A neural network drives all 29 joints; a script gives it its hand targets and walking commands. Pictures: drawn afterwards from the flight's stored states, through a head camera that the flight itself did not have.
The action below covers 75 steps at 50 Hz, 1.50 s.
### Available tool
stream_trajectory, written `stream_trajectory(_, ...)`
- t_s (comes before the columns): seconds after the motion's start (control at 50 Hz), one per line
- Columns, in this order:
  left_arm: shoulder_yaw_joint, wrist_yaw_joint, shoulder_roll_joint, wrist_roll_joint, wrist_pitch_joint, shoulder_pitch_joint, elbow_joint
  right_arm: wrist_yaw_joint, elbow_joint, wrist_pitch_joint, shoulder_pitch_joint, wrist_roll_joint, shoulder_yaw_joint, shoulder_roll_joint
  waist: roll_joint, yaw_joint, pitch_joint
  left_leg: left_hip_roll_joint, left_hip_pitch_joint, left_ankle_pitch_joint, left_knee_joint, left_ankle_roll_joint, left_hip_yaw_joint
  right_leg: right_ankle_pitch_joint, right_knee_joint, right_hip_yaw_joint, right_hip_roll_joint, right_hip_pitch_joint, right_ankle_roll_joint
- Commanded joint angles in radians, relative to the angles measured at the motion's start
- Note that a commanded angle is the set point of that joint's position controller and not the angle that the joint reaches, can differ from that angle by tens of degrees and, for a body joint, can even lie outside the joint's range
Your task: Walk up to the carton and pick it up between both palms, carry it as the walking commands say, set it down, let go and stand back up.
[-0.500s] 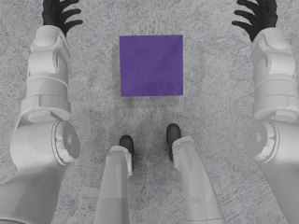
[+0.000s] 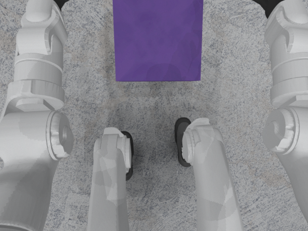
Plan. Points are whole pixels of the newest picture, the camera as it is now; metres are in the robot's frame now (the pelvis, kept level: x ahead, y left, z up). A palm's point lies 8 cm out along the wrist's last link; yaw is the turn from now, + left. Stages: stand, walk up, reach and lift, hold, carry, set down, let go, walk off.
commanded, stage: reach and lift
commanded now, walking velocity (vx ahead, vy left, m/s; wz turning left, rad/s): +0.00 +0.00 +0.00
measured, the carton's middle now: (157, 43) +0.53 -0.05 -0.41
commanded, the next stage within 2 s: none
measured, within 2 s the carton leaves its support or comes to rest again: neither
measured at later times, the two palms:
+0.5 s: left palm (82, 27) +0.56 +0.15 -0.27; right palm (237, 28) +0.52 -0.26 -0.27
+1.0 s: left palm (89, 37) +0.55 +0.15 -0.32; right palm (227, 37) +0.52 -0.25 -0.32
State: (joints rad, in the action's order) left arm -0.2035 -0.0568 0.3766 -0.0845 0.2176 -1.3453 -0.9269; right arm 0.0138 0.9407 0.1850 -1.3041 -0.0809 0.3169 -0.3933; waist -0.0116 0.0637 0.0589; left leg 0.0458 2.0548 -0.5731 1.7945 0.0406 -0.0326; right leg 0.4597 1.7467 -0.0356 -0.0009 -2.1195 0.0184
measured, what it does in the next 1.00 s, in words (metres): lowers itself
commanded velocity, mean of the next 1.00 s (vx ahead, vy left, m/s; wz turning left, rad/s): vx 0.00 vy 0.00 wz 0.00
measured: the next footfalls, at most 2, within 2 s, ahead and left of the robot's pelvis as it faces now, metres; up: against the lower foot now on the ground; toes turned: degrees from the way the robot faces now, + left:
none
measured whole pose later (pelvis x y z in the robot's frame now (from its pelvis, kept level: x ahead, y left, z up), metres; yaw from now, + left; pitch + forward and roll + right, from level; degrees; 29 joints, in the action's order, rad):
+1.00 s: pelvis -0.01 +0.00 -0.13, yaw +1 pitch +33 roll -1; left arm -0.01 -0.09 0.43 -0.23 0.09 -1.58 -1.17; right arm 0.06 1.23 0.03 -1.52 -0.23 0.17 -0.47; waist -0.01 0.06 0.51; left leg 0.04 2.23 -0.66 2.30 0.04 -0.03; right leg 0.54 2.24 -0.01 -0.05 -2.28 0.00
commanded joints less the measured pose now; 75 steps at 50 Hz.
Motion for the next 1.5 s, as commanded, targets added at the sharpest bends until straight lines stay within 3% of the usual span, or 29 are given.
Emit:
stream_trajectory(0.0,-0.002,-0.007,0.129,-0.009,-0.023,-0.310,0.076,0.006,-0.067,-0.024,-0.269,-0.017,-0.002,-0.161,-0.034,0.026,-1.124,0.028,-0.427,0.259,-0.106,0.005,0.112,-0.317,-0.044,0.097,0.029,0.717,0.003)
stream_trajectory(0.14,0.018,-0.020,0.143,-0.030,-0.050,-0.356,0.009,0.022,-0.008,-0.055,-0.321,-0.039,-0.026,-0.175,-0.027,0.028,-1.069,0.016,-0.376,0.231,-0.004,0.004,0.098,-0.288,0.057,0.085,0.014,0.663,0.005)
stream_trajectory(0.52,0.102,-0.031,0.165,-0.103,-0.131,-0.424,-0.103,0.056,0.114,-0.135,-0.414,-0.104,-0.101,-0.185,-0.003,0.024,-0.937,-0.013,-0.241,0.258,0.224,0.015,0.069,-0.359,0.292,0.040,-0.011,0.628,0.013)
stream_trajectory(0.66,0.139,-0.034,0.160,-0.105,-0.147,-0.465,-0.133,0.048,0.180,-0.165,-0.435,-0.121,-0.087,-0.220,-0.071,0.048,-0.815,-0.023,-0.239,0.265,0.278,0.024,0.049,-0.328,0.338,0.038,-0.019,0.508,0.009)
stream_trajectory(0.74,0.163,-0.028,0.161,-0.126,-0.151,-0.505,-0.124,0.045,0.215,-0.174,-0.447,-0.123,-0.097,-0.230,-0.067,0.067,-0.746,-0.025,-0.198,0.257,0.300,0.029,0.037,-0.322,0.366,0.035,-0.023,0.487,0.004)
stream_trajectory(0.92,0.182,-0.035,0.165,-0.144,-0.147,-0.484,-0.147,0.043,0.196,-0.179,-0.453,-0.154,-0.130,-0.235,-0.050,0.050,-0.771,-0.023,-0.263,0.292,0.318,0.019,0.037,-0.334,0.382,0.043,-0.025,0.511,0.005)
stream_trajectory(1.18,0.195,-0.030,0.132,-0.138,-0.145,-0.539,-0.171,0.045,0.230,-0.171,-0.497,-0.158,-0.147,-0.202,-0.046,0.054,-0.724,-0.019,-0.260,0.243,0.306,0.012,0.036,-0.285,0.364,0.044,-0.018,0.499,0.005)
stream_trajectory(1.36,0.189,-0.034,0.086,-0.113,-0.151,-0.562,-0.197,0.056,0.253,-0.178,-0.523,-0.140,-0.159,-0.147,-0.050,0.055,-0.712,-0.004,-0.269,0.245,0.298,0.010,0.041,-0.285,0.351,0.047,-0.003,0.501,0.005)
stream_trajectory(1.48,0.234,-0.017,-0.020,-0.130,-0.159,-0.587,-0.190,0.037,0.239,-0.183,-0.554,-0.160,-0.208,-0.051,-0.049,0.059,-0.698,0.007,-0.282,0.255,0.288,0.004,0.045,-0.289,0.337,0.051,0.005,0.497,0.002)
